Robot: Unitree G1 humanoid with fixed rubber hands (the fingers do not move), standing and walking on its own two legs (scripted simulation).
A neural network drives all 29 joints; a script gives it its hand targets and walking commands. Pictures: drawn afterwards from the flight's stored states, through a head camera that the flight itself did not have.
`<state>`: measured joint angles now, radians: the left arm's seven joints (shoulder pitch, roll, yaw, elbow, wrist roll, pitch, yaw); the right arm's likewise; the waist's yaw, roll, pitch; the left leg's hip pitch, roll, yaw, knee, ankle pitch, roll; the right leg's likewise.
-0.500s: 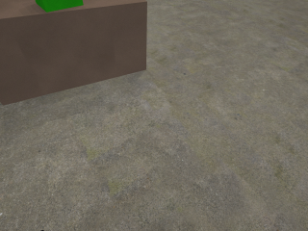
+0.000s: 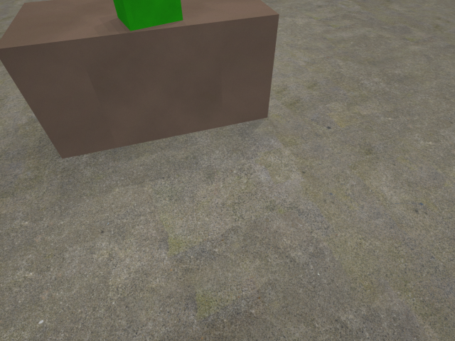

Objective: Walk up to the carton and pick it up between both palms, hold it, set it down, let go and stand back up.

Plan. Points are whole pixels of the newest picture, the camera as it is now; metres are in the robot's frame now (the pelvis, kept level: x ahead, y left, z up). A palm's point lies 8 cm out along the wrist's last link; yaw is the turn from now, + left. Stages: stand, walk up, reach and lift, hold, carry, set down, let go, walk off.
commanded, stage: walk up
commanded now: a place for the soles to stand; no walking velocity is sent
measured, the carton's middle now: out of the picture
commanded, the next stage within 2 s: none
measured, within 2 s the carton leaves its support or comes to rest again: neither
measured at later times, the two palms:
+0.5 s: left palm out of the picture +0.12 +0.40 -0.10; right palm (309, 214) +0.40 -0.21 -0.07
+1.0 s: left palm (32, 247) +0.36 +0.41 -0.08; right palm (296, 186) +0.51 -0.22 -0.10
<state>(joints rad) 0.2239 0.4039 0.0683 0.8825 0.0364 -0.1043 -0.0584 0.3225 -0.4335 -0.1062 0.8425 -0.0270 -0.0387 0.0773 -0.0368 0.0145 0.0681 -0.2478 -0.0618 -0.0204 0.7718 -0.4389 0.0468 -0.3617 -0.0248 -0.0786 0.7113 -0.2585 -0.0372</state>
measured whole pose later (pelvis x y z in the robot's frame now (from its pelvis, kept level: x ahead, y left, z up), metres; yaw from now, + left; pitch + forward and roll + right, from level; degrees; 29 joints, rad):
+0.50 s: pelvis +0.17 +0.07 +0.00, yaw +15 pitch -3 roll +1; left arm 0.31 0.47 0.07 0.82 0.01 -0.05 -0.03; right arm 0.15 -0.44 -0.10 0.79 0.00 -0.08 0.07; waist 0.05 -0.06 0.16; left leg -0.39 -0.01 0.04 0.71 -0.27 0.02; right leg -0.26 -0.13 -0.06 1.11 -0.49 -0.03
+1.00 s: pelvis +0.36 +0.08 +0.00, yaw +14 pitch -3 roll -1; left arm 0.25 0.40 0.07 0.79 0.01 -0.09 -0.04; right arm 0.26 -0.45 -0.06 0.84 0.00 -0.08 0.02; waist 0.02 0.07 0.13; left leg -0.49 0.02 -0.02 1.10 -0.43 0.02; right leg -0.32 -0.03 -0.11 0.72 -0.36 -0.02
